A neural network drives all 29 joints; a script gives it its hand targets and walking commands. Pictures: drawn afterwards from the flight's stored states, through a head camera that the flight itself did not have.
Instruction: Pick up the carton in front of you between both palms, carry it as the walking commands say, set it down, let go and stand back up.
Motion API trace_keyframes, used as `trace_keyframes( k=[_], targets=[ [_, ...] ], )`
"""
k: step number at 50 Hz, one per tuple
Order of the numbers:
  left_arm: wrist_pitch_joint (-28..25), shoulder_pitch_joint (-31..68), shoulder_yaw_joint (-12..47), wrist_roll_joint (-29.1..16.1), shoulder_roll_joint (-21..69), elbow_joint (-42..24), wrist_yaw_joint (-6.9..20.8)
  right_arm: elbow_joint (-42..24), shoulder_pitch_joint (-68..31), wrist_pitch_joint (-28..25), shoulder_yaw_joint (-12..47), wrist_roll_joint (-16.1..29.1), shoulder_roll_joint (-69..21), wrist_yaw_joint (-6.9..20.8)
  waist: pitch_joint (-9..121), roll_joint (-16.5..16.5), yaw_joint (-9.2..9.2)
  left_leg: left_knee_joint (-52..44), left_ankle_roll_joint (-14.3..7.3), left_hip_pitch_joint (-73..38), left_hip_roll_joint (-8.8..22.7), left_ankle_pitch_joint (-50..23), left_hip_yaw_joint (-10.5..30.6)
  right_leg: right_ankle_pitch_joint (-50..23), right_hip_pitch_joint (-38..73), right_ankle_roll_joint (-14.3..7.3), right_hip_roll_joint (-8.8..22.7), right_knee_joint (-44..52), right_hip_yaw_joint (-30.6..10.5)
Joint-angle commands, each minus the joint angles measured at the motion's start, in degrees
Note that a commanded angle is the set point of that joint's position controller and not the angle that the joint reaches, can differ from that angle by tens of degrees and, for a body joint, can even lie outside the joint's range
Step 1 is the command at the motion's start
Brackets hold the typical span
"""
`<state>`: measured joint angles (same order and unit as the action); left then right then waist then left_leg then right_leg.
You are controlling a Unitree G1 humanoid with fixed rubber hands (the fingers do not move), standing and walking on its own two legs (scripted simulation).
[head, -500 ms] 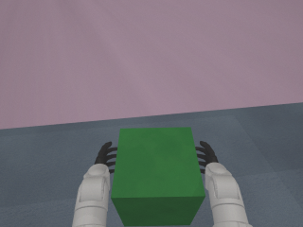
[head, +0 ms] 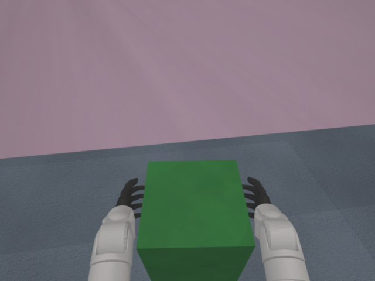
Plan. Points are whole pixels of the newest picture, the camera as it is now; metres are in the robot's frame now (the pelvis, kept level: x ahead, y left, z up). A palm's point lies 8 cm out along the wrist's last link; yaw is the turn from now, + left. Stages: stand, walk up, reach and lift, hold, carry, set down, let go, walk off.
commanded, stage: carry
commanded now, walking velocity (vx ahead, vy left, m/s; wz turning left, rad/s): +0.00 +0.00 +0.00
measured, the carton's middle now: (193, 224) +0.30 +0.00 -0.04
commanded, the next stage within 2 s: hold in 0.14 s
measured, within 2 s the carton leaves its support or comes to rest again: neither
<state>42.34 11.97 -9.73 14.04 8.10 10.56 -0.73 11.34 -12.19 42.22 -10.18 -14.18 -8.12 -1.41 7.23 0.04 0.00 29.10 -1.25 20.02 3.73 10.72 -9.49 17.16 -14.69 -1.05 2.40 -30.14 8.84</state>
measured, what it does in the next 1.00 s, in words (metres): stands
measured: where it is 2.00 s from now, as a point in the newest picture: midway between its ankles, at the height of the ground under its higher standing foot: outside the picture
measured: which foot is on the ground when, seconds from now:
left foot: down 0.00-1.00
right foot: down 0.00-1.00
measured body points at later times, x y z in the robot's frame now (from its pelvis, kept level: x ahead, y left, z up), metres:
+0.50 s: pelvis -0.02 +0.00 +0.01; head -0.06 +0.02 +0.45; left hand +0.29 +0.13 +0.04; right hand +0.26 -0.17 +0.04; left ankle +0.05 +0.12 -0.73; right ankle -0.01 -0.10 -0.73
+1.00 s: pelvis -0.03 +0.03 +0.00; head -0.07 +0.04 +0.44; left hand +0.31 +0.13 +0.04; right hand +0.27 -0.17 +0.04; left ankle +0.05 +0.11 -0.73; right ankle -0.01 -0.10 -0.73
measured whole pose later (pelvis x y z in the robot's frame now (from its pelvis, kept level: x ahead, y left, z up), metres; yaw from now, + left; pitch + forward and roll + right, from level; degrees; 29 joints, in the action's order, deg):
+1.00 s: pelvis -0.03 +0.03 +0.00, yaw -9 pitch -10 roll +0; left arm 36.9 27.0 -25.4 22.4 12.3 26.4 1.0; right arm 29.6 -26.9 34.4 -26.2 -23.2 -10.5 2.7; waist -4.2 1.3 -1.7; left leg 30.3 -2.0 9.1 -1.6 12.0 -2.2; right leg 15.7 -7.6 -1.2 -1.0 -32.5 -2.6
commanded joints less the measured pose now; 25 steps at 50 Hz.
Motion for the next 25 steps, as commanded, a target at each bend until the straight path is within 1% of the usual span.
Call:
trace_keyframes(
  k=[1,7,8,9,10,11,12,13,14,15,18,20,22,25],
  targets=[
    [-2.10,24.96,30.63,-13.84,51.84,-3.06,12.38,-4.11,-26.42,-2.26,31.06,14.64,-51.32,13.44,11.62,-0.14,0.02,-3.71,-0.21,-7.60,6.04,-6.71,7.13,-7.27,0.58,-0.61,6.68,5.92,-6.80],
    [-2.10,24.92,30.80,-13.94,51.85,-3.33,12.33,-4.40,-26.42,-2.27,31.27,14.78,-51.31,13.41,11.73,-0.15,0.02,-3.62,-0.13,-7.65,6.06,-6.72,7.05,-7.58,0.58,-0.74,6.63,5.90,-6.84],
    [-1.72,21.16,29.47,-14.26,53.05,-5.12,12.65,-3.97,-22.15,-2.36,29.94,14.45,-53.56,13.88,4.63,4.57,-0.45,-3.68,-1.10,-23.03,-8.81,-16.41,14.18,-18.11,1.57,-1.93,-5.18,9.73,-14.90],
    [-2.33,22.23,30.18,-13.81,52.48,-6.31,12.44,-5.44,-23.83,-3.44,29.87,13.62,-52.66,13.54,6.89,3.48,0.29,-3.79,-1.09,-26.65,-8.01,-19.62,15.29,-21.13,0.40,-1.72,-4.63,9.71,-15.99],
    [-2.18,22.87,30.70,-14.17,51.72,-7.47,12.80,-3.74,-20.58,-3.37,28.34,12.33,-51.21,12.97,6.74,2.48,0.46,-4.88,-0.01,-21.02,-7.58,-19.27,14.83,-20.99,8.65,-1.99,-5.71,9.87,-15.63],
    [-2.21,23.28,31.34,-14.10,52.01,-7.01,12.62,-4.20,-21.99,-3.80,28.14,12.68,-51.20,12.72,7.22,0.92,1.07,-5.05,0.14,-23.11,-8.13,-19.11,14.40,-22.53,7.91,-1.31,-5.17,9.77,-15.98],
    [-2.32,22.48,31.01,-14.05,51.49,-6.79,12.39,-3.93,-21.78,-3.92,28.10,12.80,-50.98,12.52,7.14,0.78,1.12,-5.38,0.23,-24.41,-8.05,-18.89,14.48,-22.19,8.19,-1.21,-5.18,10.24,-16.10],
    [-2.33,22.21,30.57,-14.03,50.03,-6.60,12.57,-3.98,-20.26,-3.95,27.40,12.20,-50.15,12.07,6.60,1.76,1.14,-5.75,0.49,-21.48,-7.93,-16.73,14.40,-19.88,12.09,-1.62,-5.46,11.05,-16.00],
    [-2.55,22.92,30.60,-13.65,50.34,-6.83,12.63,-4.32,-21.68,-4.00,27.58,12.10,-49.76,12.11,5.67,0.40,0.64,-6.27,0.51,-20.84,-8.44,-14.99,14.06,-19.50,12.13,-1.35,-5.25,11.06,-15.89],
    [-2.62,22.88,30.01,-13.18,50.34,-6.24,12.43,-4.32,-22.96,-4.03,27.88,12.43,-50.18,12.32,5.51,0.55,0.50,-6.31,0.13,-22.24,-8.31,-14.07,14.30,-18.46,10.51,-1.23,-5.09,11.14,-15.91],
    [-2.78,21.75,28.31,-11.84,50.31,-5.03,11.82,-4.42,-25.08,-4.08,28.93,13.39,-50.26,13.14,3.87,0.26,-1.18,-6.63,-0.54,-22.95,-8.12,-11.41,14.43,-14.78,8.55,-1.11,-4.80,11.36,-15.81],
    [-2.81,21.88,27.41,-11.27,50.56,-4.10,11.71,-3.80,-26.17,-4.06,28.81,13.49,-50.26,13.62,2.68,0.52,-1.55,-6.81,-0.83,-23.53,-7.85,-9.49,14.37,-11.94,6.79,-1.09,-4.71,11.52,-15.70],
    [-2.78,22.54,26.94,-11.07,50.95,-3.27,11.87,-2.96,-26.90,-4.10,28.34,13.39,-50.45,13.96,1.64,0.71,-1.44,-6.91,-0.89,-24.12,-7.63,-7.51,14.25,-9.17,5.14,-1.26,-4.65,11.71,-15.62],
    [-2.69,24.19,27.04,-11.38,51.67,-2.56,12.52,-1.49,-27.29,-4.22,27.34,12.94,-51.06,14.22,0.60,1.21,-0.64,-6.82,-0.68,-24.79,-7.46,-4.72,14.09,-5.27,3.25,-1.75,-4.48,12.21,-15.60]
  ],
)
